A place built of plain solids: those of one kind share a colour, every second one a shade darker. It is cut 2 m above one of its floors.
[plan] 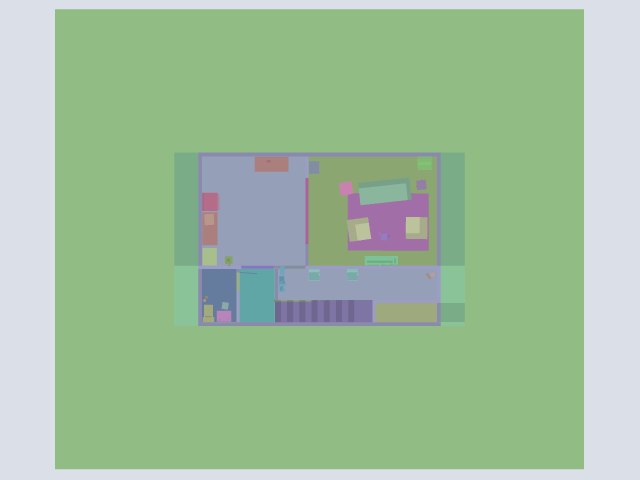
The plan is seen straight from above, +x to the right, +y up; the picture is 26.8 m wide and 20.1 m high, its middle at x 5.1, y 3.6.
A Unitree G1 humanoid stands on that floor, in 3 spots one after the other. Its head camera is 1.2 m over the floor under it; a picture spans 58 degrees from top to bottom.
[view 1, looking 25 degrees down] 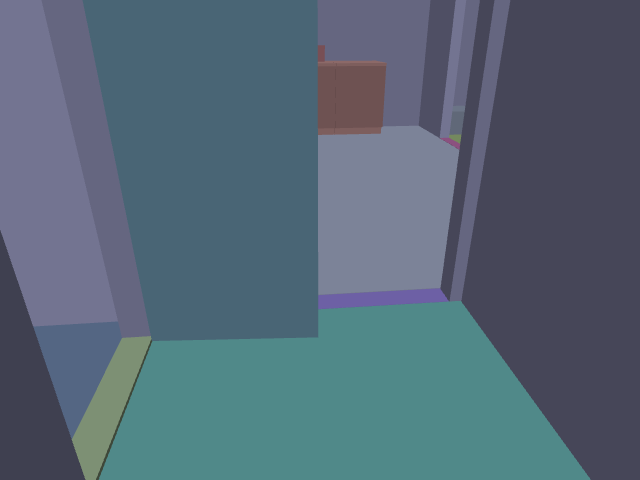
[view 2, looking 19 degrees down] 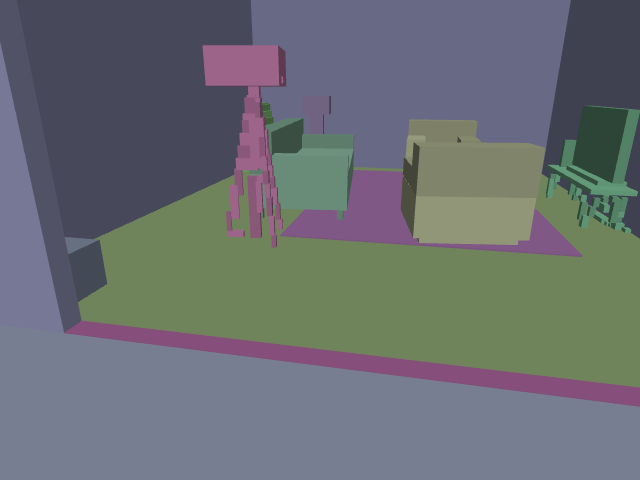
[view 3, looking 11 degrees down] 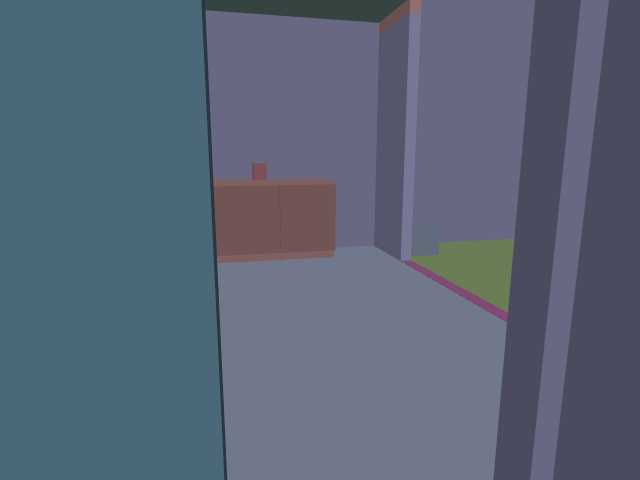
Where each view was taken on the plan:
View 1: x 2.31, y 0.62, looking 84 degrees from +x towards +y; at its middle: floor_kitchen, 2.84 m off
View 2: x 2.83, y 4.47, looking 12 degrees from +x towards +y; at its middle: floor_living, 3.68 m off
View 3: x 2.48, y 1.64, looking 77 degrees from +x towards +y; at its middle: counter_run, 5.06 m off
